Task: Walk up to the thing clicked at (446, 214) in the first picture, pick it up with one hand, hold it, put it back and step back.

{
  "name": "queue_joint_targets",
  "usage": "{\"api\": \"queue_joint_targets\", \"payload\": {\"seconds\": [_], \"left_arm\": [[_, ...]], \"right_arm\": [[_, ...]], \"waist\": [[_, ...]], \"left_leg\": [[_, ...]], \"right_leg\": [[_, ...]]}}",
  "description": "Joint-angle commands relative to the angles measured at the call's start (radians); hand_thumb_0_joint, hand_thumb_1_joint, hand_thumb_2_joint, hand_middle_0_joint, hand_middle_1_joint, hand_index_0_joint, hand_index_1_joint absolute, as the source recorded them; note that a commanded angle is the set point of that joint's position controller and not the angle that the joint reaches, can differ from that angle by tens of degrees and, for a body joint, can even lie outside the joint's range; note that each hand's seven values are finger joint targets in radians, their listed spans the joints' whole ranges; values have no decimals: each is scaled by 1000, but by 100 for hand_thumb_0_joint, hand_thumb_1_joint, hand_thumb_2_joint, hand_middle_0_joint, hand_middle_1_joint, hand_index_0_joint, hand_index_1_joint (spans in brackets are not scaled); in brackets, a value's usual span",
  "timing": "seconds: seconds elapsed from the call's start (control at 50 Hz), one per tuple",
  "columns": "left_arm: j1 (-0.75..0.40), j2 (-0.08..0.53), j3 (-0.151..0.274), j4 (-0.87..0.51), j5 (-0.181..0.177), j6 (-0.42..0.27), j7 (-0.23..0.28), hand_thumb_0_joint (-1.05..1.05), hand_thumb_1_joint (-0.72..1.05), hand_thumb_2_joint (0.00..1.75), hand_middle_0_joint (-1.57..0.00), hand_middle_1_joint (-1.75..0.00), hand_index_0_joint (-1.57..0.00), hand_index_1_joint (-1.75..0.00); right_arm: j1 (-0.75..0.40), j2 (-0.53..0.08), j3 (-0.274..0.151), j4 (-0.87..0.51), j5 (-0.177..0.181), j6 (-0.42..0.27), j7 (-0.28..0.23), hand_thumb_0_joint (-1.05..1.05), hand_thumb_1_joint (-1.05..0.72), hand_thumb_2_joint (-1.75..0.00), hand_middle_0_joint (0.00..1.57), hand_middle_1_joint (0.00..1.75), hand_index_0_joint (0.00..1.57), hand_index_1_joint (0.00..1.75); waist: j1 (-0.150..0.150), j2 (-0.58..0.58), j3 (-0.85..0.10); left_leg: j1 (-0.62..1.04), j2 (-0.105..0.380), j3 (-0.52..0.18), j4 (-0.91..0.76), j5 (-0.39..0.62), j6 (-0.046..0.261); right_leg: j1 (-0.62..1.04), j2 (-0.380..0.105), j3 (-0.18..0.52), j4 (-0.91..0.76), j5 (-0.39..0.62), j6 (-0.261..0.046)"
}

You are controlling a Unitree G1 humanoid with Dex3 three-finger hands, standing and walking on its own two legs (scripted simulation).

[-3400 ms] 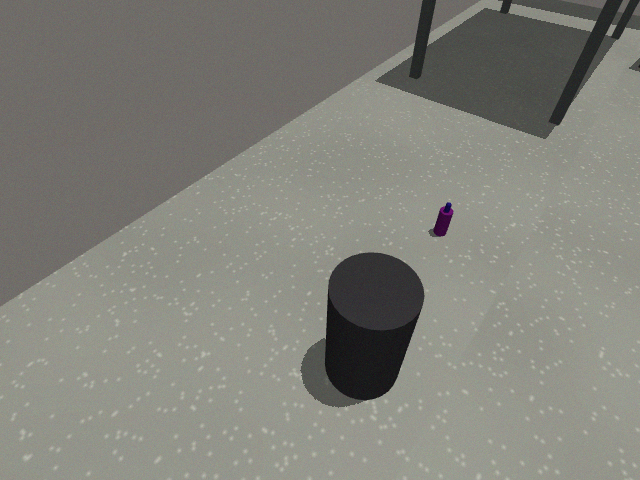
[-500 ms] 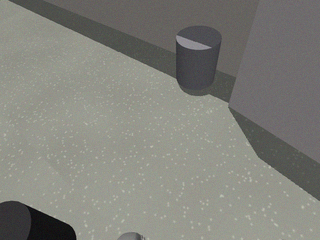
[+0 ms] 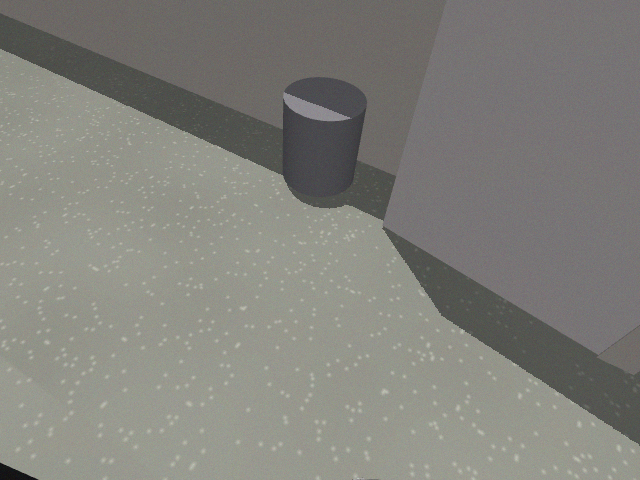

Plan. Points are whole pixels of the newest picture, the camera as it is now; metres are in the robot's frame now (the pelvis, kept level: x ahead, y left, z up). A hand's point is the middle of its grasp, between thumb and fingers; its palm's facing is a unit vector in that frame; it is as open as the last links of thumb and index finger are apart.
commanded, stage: walk up
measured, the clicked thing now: out of the picture +0.44 +1.30 -0.67
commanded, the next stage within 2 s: stand in 1.02 s
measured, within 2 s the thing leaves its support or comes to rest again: neither
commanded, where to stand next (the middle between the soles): +0.09 +0.00 m, yaw -6 degrees
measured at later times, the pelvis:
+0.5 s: pelvis +0.00 +0.00 +0.00, yaw -6 degrees
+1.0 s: pelvis +0.01 +0.00 +0.02, yaw -9 degrees
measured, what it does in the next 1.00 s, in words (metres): steps on the spot: right foot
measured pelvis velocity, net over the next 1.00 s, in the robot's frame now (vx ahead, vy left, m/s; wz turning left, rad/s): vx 0.01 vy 0.00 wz -0.15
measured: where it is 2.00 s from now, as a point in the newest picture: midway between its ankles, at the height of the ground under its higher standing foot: outside the picture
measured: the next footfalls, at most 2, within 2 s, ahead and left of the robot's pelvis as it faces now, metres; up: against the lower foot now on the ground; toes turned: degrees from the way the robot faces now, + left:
right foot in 0.20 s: +0.05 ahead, -0.15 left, +0.00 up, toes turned -3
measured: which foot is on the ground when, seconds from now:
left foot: down 0.00-1.00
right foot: up 0.00-0.18, down 0.20-1.00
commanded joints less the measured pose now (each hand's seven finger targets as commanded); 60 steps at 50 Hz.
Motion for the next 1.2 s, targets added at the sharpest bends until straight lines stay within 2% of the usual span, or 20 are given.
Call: {"api": "queue_joint_targets", "payload": {"seconds": [0.0,0.1,0.18,0.2,0.22,0.24,0.26,0.32,0.4,0.44,0.48,0.5,0.52,0.56,0.6,0.64,0.68,0.98,1.04,1.18], "left_arm": [[30,180,63,-47,-11,-39,0,0,90,90,-20,-30,-20,-30],[-7,183,53,-17,0,-71,4,0,90,90,-20,-30,-20,-30],[88,163,55,45,11,-90,27,0,90,90,-20,-30,-20,-30],[83,202,66,44,17,-99,33,0,90,90,-20,-30,-20,-30],[76,248,75,38,24,-107,39,0,90,90,-20,-30,-20,-30],[29,299,72,33,16,-103,39,0,90,90,-20,-30,-20,-30],[-10,309,72,18,14,-99,35,0,90,90,-20,-30,-20,-30],[-46,235,53,17,4,-105,35,0,90,90,-20,-30,-20,-30],[-101,230,43,21,8,-94,29,0,90,90,-20,-30,-20,-30],[-142,205,34,21,-3,-77,25,0,90,90,-20,-30,-20,-30],[-144,148,16,21,-16,-70,23,0,90,90,-20,-30,-20,-30],[-111,123,11,38,-22,-65,22,0,90,90,-20,-30,-20,-30],[-91,153,19,81,-18,-61,28,0,90,90,-20,-30,-20,-30],[-89,168,22,119,-4,-73,26,0,90,90,-20,-30,-20,-30],[-146,194,23,118,-7,-79,18,0,90,90,-20,-30,-20,-30],[-179,183,14,133,-14,-73,17,0,90,90,-20,-30,-20,-30],[-181,161,8,155,-17,-69,16,0,90,90,-20,-30,-20,-30],[-267,162,-3,256,-11,-62,12,0,90,90,-20,-30,-20,-30],[-265,160,-5,264,-8,-58,9,0,90,90,-20,-30,-20,-30],[-265,166,-6,278,-7,-53,9,0,90,90,-20,-30,-20,-30]], "right_arm": [[-15,-279,-78,-70,6,-39,-13,0,-90,-90,20,30,20,30],[2,-286,-78,-81,-10,-8,8,0,-90,-90,20,30,20,30],[-32,-229,-54,-78,14,18,14,0,-90,-90,20,30,20,30],[-19,-188,-38,-82,21,16,12,0,-90,-90,20,30,20,30],[-23,-137,-20,-93,28,13,12,0,-90,-90,20,30,20,30],[-68,-178,-34,-87,30,23,3,0,-90,-90,20,30,20,30],[-52,-213,-50,-64,21,24,-4,0,-90,-90,20,30,20,30],[-30,-208,-47,-10,30,16,6,0,-90,-90,20,30,20,30],[16,-194,-43,47,28,8,6,0,-90,-90,20,30,20,30],[45,-187,-48,85,25,-6,2,0,-90,-90,20,30,20,30],[27,-238,-61,95,12,-20,-7,0,-90,-90,20,30,20,30],[-24,-269,-59,81,15,-27,-7,0,-90,-90,20,30,20,30],[-93,-290,-56,84,26,-25,0,0,-90,-90,20,30,20,30],[-136,-239,-36,100,25,-14,4,0,-90,-90,20,30,20,30],[-128,-209,-24,110,27,-14,3,0,-90,-90,20,30,20,30],[-115,-219,-24,146,26,-19,2,0,-90,-90,20,30,20,30],[-127,-229,-23,162,26,-24,2,0,-90,-90,20,30,20,30],[-185,-202,-21,236,33,-8,0,0,-90,-90,20,30,20,30],[-196,-212,-19,238,29,-8,-4,0,-90,-90,20,30,20,30],[-213,-197,-15,261,28,-5,-3,0,-90,-90,20,30,20,30]], "waist": [[-16,238,4],[-51,276,-39],[24,177,-100],[21,86,-131],[17,-72,-121],[29,-107,-68],[18,-121,-23],[-5,-101,-25],[-20,-156,-86],[-48,-126,-102],[-42,9,-135],[-10,81,-137],[20,127,-116],[37,105,-79],[-1,90,-46],[-12,138,-36],[1,156,-82],[-23,16,-95],[-21,24,-117],[-18,11,-116]], "left_leg": [[87,186,-232,-346,4,132],[56,200,-174,-296,17,178],[-2,171,-89,-70,224,111],[-73,132,-60,21,213,66],[-196,69,-34,131,49,13],[-206,27,-56,176,-221,-1],[-152,53,-94,226,-255,-6],[-171,57,-92,150,-164,6],[7,19,-22,9,-43,-3],[134,-2,-6,-170,134,-8],[192,127,-166,-245,225,38],[133,237,-319,-321,119,97],[19,279,-324,-307,56,145],[-72,177,-189,-256,55,71],[-33,74,-88,-211,43,12],[15,98,-116,-277,9,14],[36,134,-142,-305,112,30],[172,97,-53,-304,136,7],[171,114,-90,-335,284,-7],[211,101,-84,-363,196,-19]], "right_leg": [[-83,-44,-17,-66,55,10],[85,-63,-138,-318,-15,26],[332,-52,-150,-632,224,-10],[409,-102,-28,-620,266,-36],[434,-281,266,-679,317,-92],[306,-409,419,-685,288,-221],[201,-443,449,-663,300,-273],[275,-329,248,-651,375,-186],[179,-254,129,-601,434,-143],[119,-217,65,-523,402,-103],[59,-150,17,-430,330,-45],[80,-88,-29,-383,181,-16],[196,-101,-71,-389,49,-19],[303,-134,12,-538,161,-38],[221,-179,93,-573,276,-65],[183,-164,50,-556,292,-52],[247,-140,2,-533,348,-34],[220,-187,63,-678,372,-27],[299,-195,32,-672,510,-4],[271,-204,33,-744,398,-1]]}}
